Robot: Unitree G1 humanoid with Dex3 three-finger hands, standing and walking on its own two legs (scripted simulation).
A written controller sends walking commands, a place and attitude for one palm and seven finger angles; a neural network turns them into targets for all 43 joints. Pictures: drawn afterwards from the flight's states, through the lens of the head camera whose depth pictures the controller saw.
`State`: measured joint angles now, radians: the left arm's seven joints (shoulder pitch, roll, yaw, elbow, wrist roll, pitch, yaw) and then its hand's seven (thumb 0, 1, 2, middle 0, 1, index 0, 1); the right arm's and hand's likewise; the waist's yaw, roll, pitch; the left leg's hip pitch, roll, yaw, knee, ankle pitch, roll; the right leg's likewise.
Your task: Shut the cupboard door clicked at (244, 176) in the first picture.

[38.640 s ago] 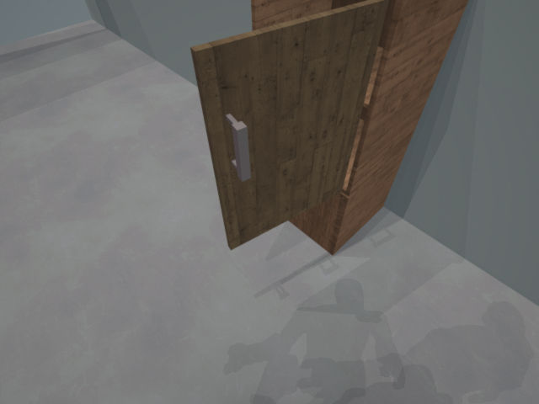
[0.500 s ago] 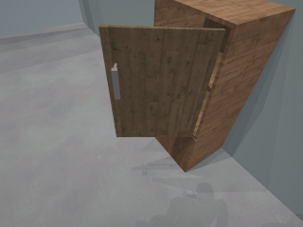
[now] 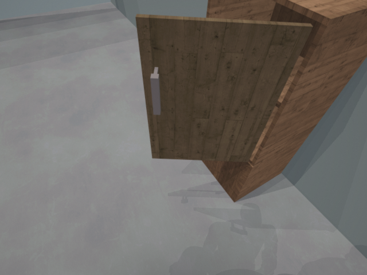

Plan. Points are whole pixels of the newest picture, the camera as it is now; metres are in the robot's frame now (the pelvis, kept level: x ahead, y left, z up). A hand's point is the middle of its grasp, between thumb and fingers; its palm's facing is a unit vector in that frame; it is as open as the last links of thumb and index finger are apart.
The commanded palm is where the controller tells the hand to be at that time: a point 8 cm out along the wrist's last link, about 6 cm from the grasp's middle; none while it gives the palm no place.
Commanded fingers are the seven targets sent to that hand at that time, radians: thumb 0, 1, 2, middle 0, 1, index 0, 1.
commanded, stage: come to a stop and stand still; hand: left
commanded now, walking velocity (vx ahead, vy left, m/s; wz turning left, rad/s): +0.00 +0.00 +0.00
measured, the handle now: (156, 91) +0.59 +0.13 +0.05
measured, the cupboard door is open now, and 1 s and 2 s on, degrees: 58 58 58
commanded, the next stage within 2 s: look again from close up in 0.66 s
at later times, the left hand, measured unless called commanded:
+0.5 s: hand out of the picture +0.03 +0.15 -0.17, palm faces +0.02 -0.98 -0.18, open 7.3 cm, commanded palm none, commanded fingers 0.00 0.90 0.90 -0.20 -0.30 -0.20 -0.30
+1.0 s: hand out of the picture +0.02 +0.12 -0.17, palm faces +0.05 -0.99 -0.16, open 7.4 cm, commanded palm none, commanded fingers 0.00 0.90 0.90 -0.20 -0.30 -0.20 -0.30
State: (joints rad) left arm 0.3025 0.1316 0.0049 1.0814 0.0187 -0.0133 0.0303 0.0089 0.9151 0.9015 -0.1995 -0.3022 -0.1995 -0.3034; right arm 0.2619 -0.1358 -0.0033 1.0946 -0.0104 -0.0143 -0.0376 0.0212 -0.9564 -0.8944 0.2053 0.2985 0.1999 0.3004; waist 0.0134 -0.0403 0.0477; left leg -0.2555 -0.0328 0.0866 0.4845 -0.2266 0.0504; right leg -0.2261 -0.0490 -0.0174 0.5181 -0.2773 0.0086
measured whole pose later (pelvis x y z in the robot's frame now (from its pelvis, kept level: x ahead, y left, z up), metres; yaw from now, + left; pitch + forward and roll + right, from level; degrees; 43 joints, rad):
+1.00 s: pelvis +0.05 -0.03 +0.01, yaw +0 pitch +0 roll +1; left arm 0.32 0.12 -0.01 1.13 0.01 -0.03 0.04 0.00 0.91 0.90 -0.20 -0.30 -0.20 -0.30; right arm 0.28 -0.13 0.01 1.16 -0.01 -0.02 -0.04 0.01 -0.93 -0.89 0.20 0.30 0.20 0.30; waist 0.01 -0.01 0.02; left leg -0.14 0.01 0.06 0.38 -0.24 0.00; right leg -0.10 0.00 -0.04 0.40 -0.30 -0.02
